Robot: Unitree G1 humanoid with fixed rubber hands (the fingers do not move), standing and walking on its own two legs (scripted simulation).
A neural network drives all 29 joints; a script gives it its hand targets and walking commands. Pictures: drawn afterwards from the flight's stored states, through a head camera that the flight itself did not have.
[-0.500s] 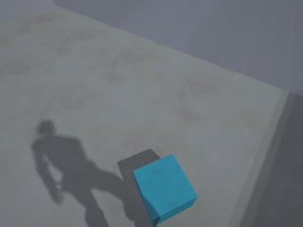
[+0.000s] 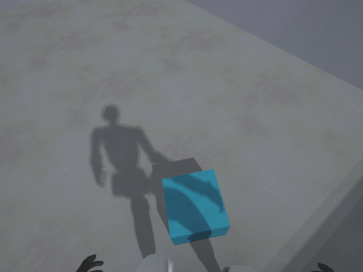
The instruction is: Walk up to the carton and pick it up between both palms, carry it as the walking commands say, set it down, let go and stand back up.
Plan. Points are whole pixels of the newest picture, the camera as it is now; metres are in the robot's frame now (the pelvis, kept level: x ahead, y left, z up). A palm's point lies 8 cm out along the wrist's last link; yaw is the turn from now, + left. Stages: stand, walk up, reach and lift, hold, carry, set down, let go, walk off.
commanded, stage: walk up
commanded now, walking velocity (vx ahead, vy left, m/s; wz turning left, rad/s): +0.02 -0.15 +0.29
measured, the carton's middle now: (194, 206) +0.44 -0.01 -0.67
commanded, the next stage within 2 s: stand in 1.76 s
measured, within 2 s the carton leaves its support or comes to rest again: neither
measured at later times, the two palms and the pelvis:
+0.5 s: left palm out of the picture -0.02 +0.20 -0.14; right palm out of the picture +0.07 -0.28 -0.12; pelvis -0.02 -0.04 +0.01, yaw +5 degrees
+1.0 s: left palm out of the picture -0.05 +0.29 -0.14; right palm out of the picture +0.04 -0.21 -0.11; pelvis -0.05 +0.02 +0.01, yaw +6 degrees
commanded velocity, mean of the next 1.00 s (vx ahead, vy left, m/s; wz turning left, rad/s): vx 0.00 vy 0.02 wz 0.14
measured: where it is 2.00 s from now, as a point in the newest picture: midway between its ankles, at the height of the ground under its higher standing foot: outside the picture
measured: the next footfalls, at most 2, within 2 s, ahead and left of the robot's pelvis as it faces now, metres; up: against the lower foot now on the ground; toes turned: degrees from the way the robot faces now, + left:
left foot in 0.18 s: -0.01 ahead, +0.03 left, +0.00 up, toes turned +7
right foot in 0.52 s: +0.02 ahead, -0.19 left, +0.00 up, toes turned -1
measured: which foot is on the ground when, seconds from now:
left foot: up 0.00-0.16, down 0.18-0.54, up 0.56-0.86, down 0.88-1.00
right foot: down 0.00-0.18, up 0.20-0.50, down 0.52-0.88, up 0.90-1.00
